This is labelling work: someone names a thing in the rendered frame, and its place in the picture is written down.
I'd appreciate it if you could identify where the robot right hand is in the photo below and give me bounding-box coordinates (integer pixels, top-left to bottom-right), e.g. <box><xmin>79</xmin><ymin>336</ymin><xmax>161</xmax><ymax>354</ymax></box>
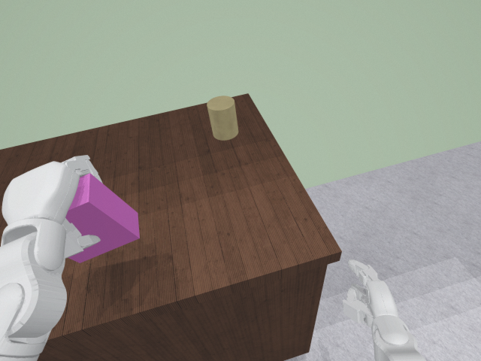
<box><xmin>343</xmin><ymin>259</ymin><xmax>399</xmax><ymax>328</ymax></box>

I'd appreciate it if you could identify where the sponge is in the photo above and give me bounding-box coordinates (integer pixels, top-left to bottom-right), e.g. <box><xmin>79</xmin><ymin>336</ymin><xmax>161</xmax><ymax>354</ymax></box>
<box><xmin>65</xmin><ymin>173</ymin><xmax>140</xmax><ymax>263</ymax></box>

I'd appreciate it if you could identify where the robot left hand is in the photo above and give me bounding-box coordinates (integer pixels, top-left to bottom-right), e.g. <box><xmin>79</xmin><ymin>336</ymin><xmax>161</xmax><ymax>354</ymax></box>
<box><xmin>2</xmin><ymin>155</ymin><xmax>102</xmax><ymax>258</ymax></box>

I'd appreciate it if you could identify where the robot left forearm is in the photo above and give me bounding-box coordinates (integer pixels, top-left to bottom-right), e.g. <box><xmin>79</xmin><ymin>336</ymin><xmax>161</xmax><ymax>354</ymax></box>
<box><xmin>0</xmin><ymin>218</ymin><xmax>67</xmax><ymax>361</ymax></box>

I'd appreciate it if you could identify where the robot right forearm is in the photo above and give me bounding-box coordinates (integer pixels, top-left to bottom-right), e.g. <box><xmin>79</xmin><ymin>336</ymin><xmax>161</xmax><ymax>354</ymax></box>
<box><xmin>371</xmin><ymin>315</ymin><xmax>426</xmax><ymax>361</ymax></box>

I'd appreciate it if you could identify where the table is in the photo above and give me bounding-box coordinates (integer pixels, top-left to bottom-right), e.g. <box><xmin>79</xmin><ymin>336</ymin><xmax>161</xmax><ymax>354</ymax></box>
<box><xmin>0</xmin><ymin>93</ymin><xmax>342</xmax><ymax>361</ymax></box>

